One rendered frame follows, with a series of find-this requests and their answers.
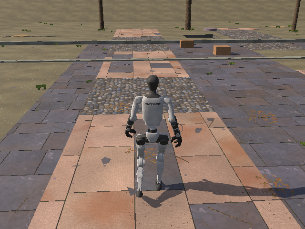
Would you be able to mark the robot left shin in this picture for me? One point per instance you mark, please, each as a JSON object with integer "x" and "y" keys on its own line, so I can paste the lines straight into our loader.
{"x": 139, "y": 176}

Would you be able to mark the robot left forearm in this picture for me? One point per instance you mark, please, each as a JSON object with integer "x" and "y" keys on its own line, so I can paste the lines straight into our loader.
{"x": 129, "y": 124}

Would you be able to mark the right robot hand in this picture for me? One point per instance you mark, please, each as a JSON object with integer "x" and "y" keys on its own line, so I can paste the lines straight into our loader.
{"x": 179, "y": 140}

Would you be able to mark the robot right upper arm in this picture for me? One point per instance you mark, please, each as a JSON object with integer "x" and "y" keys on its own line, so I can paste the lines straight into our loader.
{"x": 170, "y": 110}

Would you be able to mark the left robot thigh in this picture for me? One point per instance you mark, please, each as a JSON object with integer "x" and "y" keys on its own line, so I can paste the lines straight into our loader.
{"x": 140, "y": 143}

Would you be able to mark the robot right forearm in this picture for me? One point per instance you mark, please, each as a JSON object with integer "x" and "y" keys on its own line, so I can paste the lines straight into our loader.
{"x": 176, "y": 128}

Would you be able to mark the robot left upper arm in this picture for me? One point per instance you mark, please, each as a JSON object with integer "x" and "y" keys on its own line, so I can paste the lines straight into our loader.
{"x": 135, "y": 108}

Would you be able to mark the left robot hand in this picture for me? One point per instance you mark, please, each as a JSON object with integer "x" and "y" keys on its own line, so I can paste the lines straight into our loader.
{"x": 131, "y": 131}

